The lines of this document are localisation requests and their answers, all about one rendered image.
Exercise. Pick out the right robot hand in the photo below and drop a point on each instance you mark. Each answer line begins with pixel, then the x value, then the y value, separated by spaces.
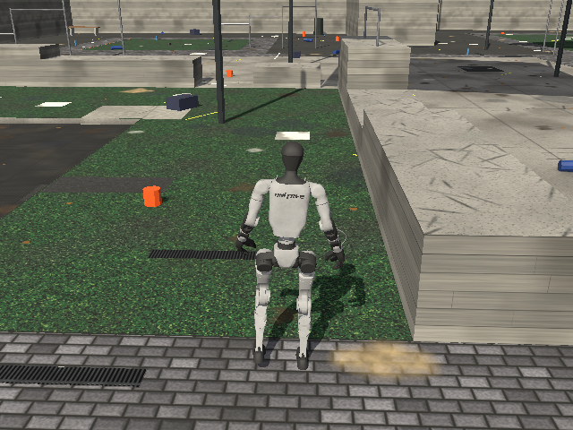
pixel 336 256

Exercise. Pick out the right robot upper arm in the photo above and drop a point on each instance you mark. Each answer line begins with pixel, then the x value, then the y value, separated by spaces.
pixel 322 204

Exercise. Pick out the right robot forearm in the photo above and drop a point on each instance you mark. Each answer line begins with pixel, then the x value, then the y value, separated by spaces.
pixel 333 239

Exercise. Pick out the robot right thigh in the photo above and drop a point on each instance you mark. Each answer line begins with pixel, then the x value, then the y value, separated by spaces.
pixel 306 271

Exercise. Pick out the left robot forearm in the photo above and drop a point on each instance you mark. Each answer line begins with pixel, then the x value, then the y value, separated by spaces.
pixel 245 230

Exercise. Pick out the left robot hand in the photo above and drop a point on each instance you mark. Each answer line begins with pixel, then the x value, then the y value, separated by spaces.
pixel 239 245

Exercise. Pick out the left robot upper arm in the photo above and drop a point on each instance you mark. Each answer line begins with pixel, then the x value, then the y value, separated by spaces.
pixel 261 187

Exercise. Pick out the left robot shin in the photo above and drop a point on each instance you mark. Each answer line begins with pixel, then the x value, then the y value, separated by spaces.
pixel 260 319

